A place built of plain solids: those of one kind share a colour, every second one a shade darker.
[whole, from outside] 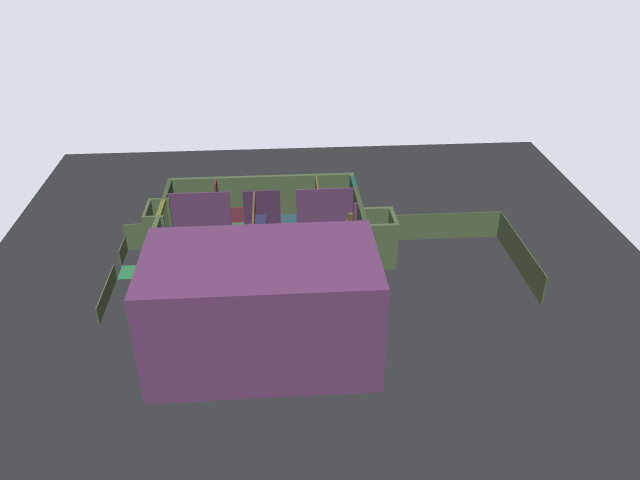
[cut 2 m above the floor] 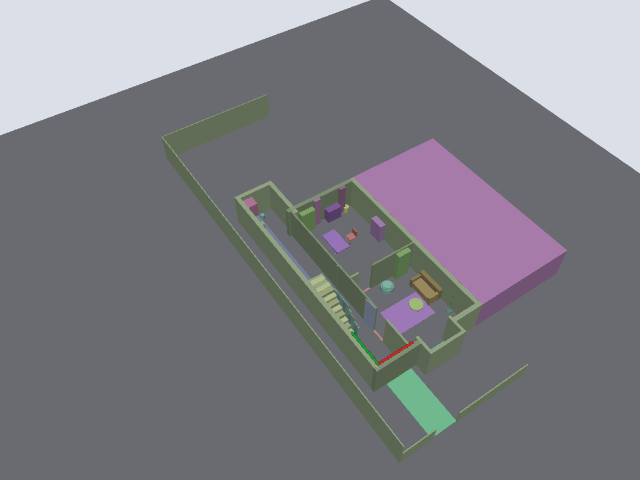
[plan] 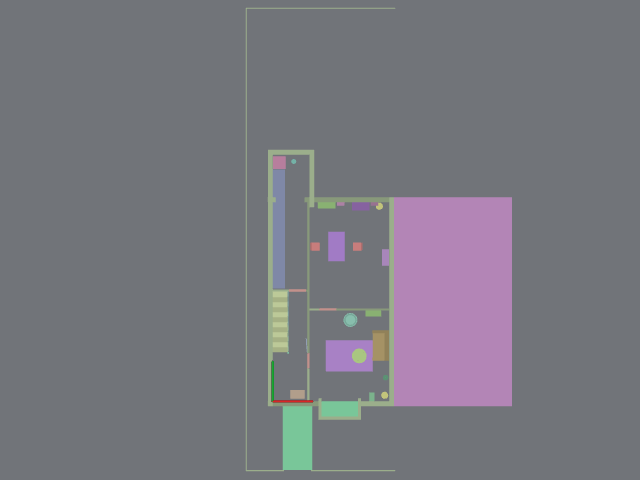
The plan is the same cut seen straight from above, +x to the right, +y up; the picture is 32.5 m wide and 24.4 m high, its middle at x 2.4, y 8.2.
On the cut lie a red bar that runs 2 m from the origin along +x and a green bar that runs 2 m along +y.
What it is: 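A semi-detached two-storey house, 5.9 m wide inside and 10.1 m deep with a one-storey outshot of 2.4 m behind the kitchen; a hall 1.76 m wide with a straight stair of 13 risers of 219 mm on goings of 255 mm; a front room and a back room; a bay window at the front; upstairs three bedrooms and a bathroom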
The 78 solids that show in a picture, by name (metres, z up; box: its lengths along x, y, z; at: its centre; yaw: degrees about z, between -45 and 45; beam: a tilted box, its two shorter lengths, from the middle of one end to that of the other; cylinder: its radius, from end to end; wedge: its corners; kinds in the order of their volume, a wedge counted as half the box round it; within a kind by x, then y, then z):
{
 "neighbour_house_1": {"box": [6.0, 10.62, 5.62], "at": [9.17, 5.06, 2.76]},
 "wall_1": {"box": [0.06, 23.56, 1.85], "at": [-1.35, 8.23, 0.88]},
 "wall_2": {"box": [1.94, 0.06, 1.05], "at": [-0.41, -3.52, 0.47]},
 "wall_3": {"box": [0.25, 10.62, 5.32], "at": [-0.13, 5.06, 2.61]},
 "wall_4": {"box": [0.25, 2.92, 3.04], "at": [-0.13, 11.33, 1.47]},
 "wall_5": {"box": [0.4, 0.25, 5.32], "at": [-0.05, 10.24, 2.61]},
 "wall_6": {"box": [0.82, 0.11, 2.74], "at": [0.41, 5.63, 1.32]},
 "wall_7": {"box": [2.37, 0.25, 3.04], "at": [0.93, 12.66, 1.47]},
 "wall_8": {"box": [2.73, 0.25, 5.32], "at": [1.11, -0.13, 2.61]},
 "wall_9": {"box": [0.07, 0.11, 2.74], "at": [1.72, 5.63, 1.32]},
 "wall_10": {"box": [0.11, 1.67, 2.74], "at": [1.81, 0.84, 1.32]},
 "wall_11": {"box": [0.11, 7.67, 2.74], "at": [1.81, 6.28, 1.32]},
 "wall_12": {"box": [0.25, 2.92, 3.04], "at": [1.99, 11.33, 1.47]},
 "wall_13": {"box": [0.5, 0.11, 2.74], "at": [2.11, 4.67, 1.32]},
 "wall_14": {"box": [0.16, 1.1, 5.32], "at": [2.4, -0.39, 2.61]},
 "wall_15": {"box": [7.6, 0.06, 1.85], "at": [2.42, 19.98, 0.88]},
 "wall_16": {"box": [2.17, 0.16, 5.32], "at": [3.4, -0.86, 2.61]},
 "wall_17": {"box": [4.56, 0.25, 5.32], "at": [3.89, 10.24, 2.61]},
 "wall_18": {"box": [4.28, 0.06, 1.05], "at": [4.09, -3.52, 0.47]},
 "wall_19": {"box": [0.16, 1.1, 5.32], "at": [4.41, -0.39, 2.61]},
 "wall_20": {"box": [2.69, 0.11, 2.74], "at": [4.57, 4.67, 1.32]},
 "wall_21": {"box": [1.84, 0.25, 5.32], "at": [5.25, -0.13, 2.61]},
 "wall_22": {"box": [0.25, 10.62, 5.32], "at": [6.04, 5.06, 2.61]},
 "tread_1": {"box": [0.76, 0.29, 0.24], "at": [0.38, 2.63, 0.1]},
 "tread_2": {"box": [0.76, 0.29, 0.46], "at": [0.38, 2.89, 0.21]},
 "tread_3": {"box": [0.76, 0.29, 0.68], "at": [0.38, 3.14, 0.32]},
 "tread_4": {"box": [0.76, 0.29, 0.89], "at": [0.38, 3.4, 0.43]},
 "tread_5": {"box": [0.76, 0.29, 1.11], "at": [0.38, 3.65, 0.54]},
 "tread_6": {"box": [0.76, 0.29, 1.33], "at": [0.38, 3.91, 0.65]},
 "tread_7": {"box": [0.76, 0.29, 1.55], "at": [0.38, 4.16, 0.75]},
 "tread_8": {"box": [0.76, 0.29, 1.77], "at": [0.38, 4.42, 0.86]},
 "tread_9": {"box": [0.76, 0.29, 1.99], "at": [0.38, 4.67, 0.97]},
 "tread_10": {"box": [0.76, 0.29, 2.21], "at": [0.38, 4.93, 1.08]},
 "tread_11": {"box": [0.76, 0.29, 2.42], "at": [0.38, 5.18, 1.19]},
 "tread_12": {"box": [0.76, 0.29, 2.64], "at": [0.38, 5.44, 1.3]},
 "ground_1": {"box": [1.5, 3.24, 0.5], "at": [1.26, -1.87, -0.25]},
 "ground_2": {"box": [1.85, 0.78, 0.5], "at": [3.4, -0.39, -0.25]},
 "landing_wall_1": {"box": [0.11, 3.32, 2.58], "at": [1.81, 1.66, 3.98]},
 "landing_wall_2": {"box": [0.11, 2.04, 2.58], "at": [1.81, 5.04, 3.98]},
 "landing_wall_3": {"box": [0.11, 3.17, 2.58], "at": [1.81, 8.53, 3.98]},
 "wardrobe_bed_1": {"box": [1.04, 0.6, 2.05], "at": [4.29, 5.02, 3.81]},
 "upper_floor_back_1": {"box": [1.76, 4.54, 0.14], "at": [0.88, 7.85, 2.76]},
 "bedrooms_wall_1": {"box": [4.05, 0.11, 2.58], "at": [3.89, 4.67, 3.98]},
 "back_wall_over_outshot_1": {"box": [1.46, 0.25, 2.58], "at": [0.88, 10.24, 3.98]},
 "shelf_1": {"box": [0.9, 0.32, 1.61], "at": [2.74, 9.96, 0.76]},
 "shelf_2": {"box": [0.8, 0.3, 1.97], "at": [5.11, 4.46, 0.94]},
 "sofa_1": {"box": [0.65, 1.24, 0.37], "at": [5.41, 2.84, 0.24]},
 "sofa_2": {"box": [0.86, 0.16, 0.65], "at": [5.48, 2.14, 0.28]},
 "sofa_3": {"box": [0.86, 0.16, 0.65], "at": [5.48, 3.54, 0.28]},
 "sofa_4": {"box": [0.24, 1.56, 0.83], "at": [5.79, 2.84, 0.36]},
 "fridge_freezer_1": {"box": [0.65, 0.65, 1.85], "at": [0.33, 12.14, 0.88]},
 "bath_wall_1": {"box": [1.76, 0.11, 2.58], "at": [0.88, 8.16, 3.98]},
 "curtains_curtains_1": {"box": [0.39, 0.19, 2.29], "at": [3.46, 10.03, 1.2]},
 "curtains_curtains_2": {"box": [0.17, 0.19, 2.29], "at": [3.51, 10.03, 4.03]},
 "curtains_curtains_3": {"box": [0.39, 0.19, 2.29], "at": [5.17, 10.03, 1.2]},
 "slotfit_storage_1": {"box": [0.36, 0.84, 1.34], "at": [5.72, 7.31, 0.62]},
 "dresser_1": {"box": [0.9, 0.42, 0.92], "at": [4.47, 9.91, 0.41]},
 "slotfit_front_seat_1": {"cylinder": 0.35, "from": [3.95, 4.13, -0.05], "to": [3.95, 4.13, 0.27]},
 "slotfit_front_seat_2": {"cylinder": 0.32, "from": [3.95, 4.13, -0.05], "to": [3.95, 4.13, 0.32]},
 "slotfit_front_seat_3": {"cylinder": 0.25, "from": [3.95, 4.13, -0.05], "to": [3.95, 4.13, 0.37]},
 "laid_rug_front_room_1": {"box": [2.4, 1.6, 0.06], "at": [3.89, 2.31, -0.02]},
 "box_wall_1": {"box": [0.83, 0.11, 2.58], "at": [0.41, 2.47, 3.98]},
 "well_guard_1": {"box": [0.06, 3.06, 1.16], "at": [0.79, 4.05, 3.2]},
 "worktop_1": {"box": [0.62, 6.05, 0.04], "at": [0.31, 8.76, 0.88]},
 "front_wall_over_bay_1": {"box": [1.85, 0.25, 0.25], "at": [3.4, -0.13, 5.15]},
 "meeting_table_1": {"box": [0.84, 1.5, 0.07], "at": [3.23, 7.87, 0.7]},
 "plant_pot_1": {"cylinder": 0.18, "from": [5.42, 9.92, 0.0], "to": [5.42, 9.92, 0.38]},
 "plant_pot_2": {"cylinder": 0.18, "from": [5.69, 0.31, 0.0], "to": [5.69, 0.31, 0.38]},
 "door_leaf_front_room_1": {"box": [0.04, 0.75, 2.05], "at": [1.73, 2.82, 0.97], "yaw": 4.3},
 "box_cardboard_1": {"box": [0.27, 0.49, 0.37], "at": [5.04, 0.2, 0.14]},
 "nightstand_1": {"cylinder": 0.15, "from": [2.13, 9.97, 3.38], "to": [2.13, 9.97, 3.85]},
 "coffee_table_1": {"cylinder": 0.38, "from": [4.4, 2.31, 0.33], "to": [4.4, 2.31, 0.4]},
 "laid_doormat_1": {"box": [0.75, 0.45, 0.06], "at": [1.26, 0.35, -0.02]},
 "threshold_1": {"box": [0.87, 0.12, 0.06], "at": [1.26, 5.63, -0.02]},
 "threshold_2": {"box": [0.12, 0.78, 0.07], "at": [1.81, 2.06, -0.01]},
 "threshold_3": {"box": [0.86, 0.12, 0.06], "at": [2.79, 4.67, -0.02]},
 "side_chair_1": {"box": [0.42, 0.42, 0.04], "at": [2.19, 7.87, 0.43]},
 "side_chair_2": {"box": [0.42, 0.42, 0.04], "at": [4.29, 7.87, 0.43]}
}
